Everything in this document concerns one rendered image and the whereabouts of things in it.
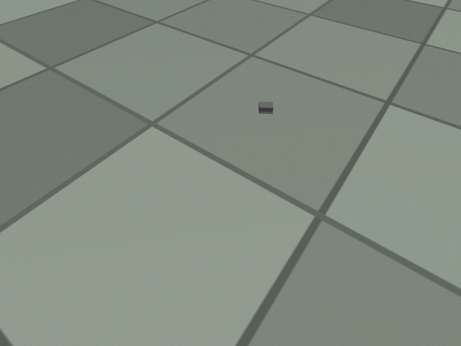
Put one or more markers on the small box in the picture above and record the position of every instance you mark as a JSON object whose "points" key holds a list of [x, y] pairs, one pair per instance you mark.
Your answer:
{"points": [[265, 106]]}

